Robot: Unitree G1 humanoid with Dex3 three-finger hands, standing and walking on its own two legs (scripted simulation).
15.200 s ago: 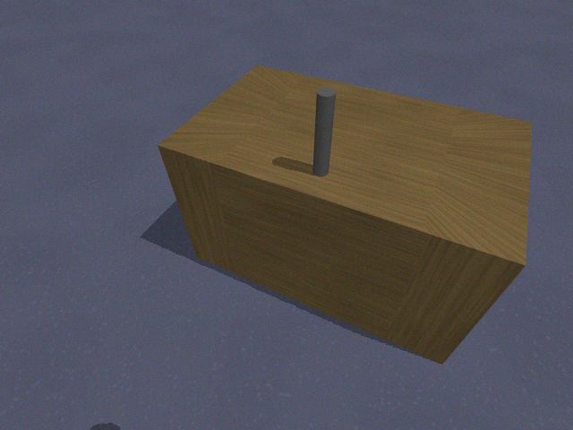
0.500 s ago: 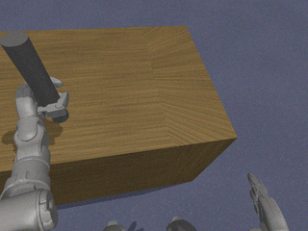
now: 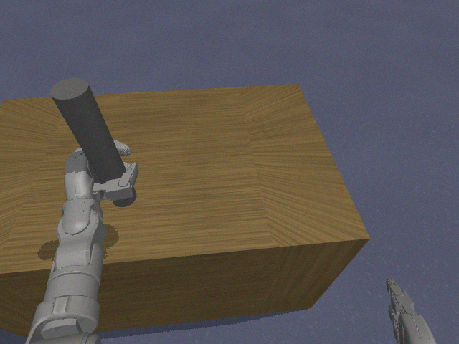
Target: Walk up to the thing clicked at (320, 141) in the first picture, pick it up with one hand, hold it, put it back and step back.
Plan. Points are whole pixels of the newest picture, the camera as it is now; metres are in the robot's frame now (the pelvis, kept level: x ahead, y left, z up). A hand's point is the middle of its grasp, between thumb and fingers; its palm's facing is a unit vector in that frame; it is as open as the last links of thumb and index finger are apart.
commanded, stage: lift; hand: left
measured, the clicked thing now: (103, 154) +0.42 +0.20 +0.15
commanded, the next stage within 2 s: hold in 0.78 s
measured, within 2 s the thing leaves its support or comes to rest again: neither
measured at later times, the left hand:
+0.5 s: hand (115, 184) +0.35 +0.17 +0.15, palm faces +0.21 -0.98 -0.02, open 6.0 cm
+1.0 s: hand (107, 188) +0.32 +0.17 +0.18, palm faces +0.20 -0.98 -0.01, open 6.0 cm
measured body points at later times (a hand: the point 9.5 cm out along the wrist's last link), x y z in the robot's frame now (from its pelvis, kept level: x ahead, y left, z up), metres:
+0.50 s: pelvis -0.01 -0.01 +0.02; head +0.00 -0.02 +0.47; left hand +0.34 +0.22 +0.15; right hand +0.14 -0.28 -0.03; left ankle +0.00 +0.12 -0.69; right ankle -0.02 -0.14 -0.69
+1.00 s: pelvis -0.02 -0.01 +0.03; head -0.03 -0.02 +0.48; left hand +0.31 +0.22 +0.18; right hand +0.14 -0.27 -0.03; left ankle +0.00 +0.12 -0.69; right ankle -0.02 -0.14 -0.69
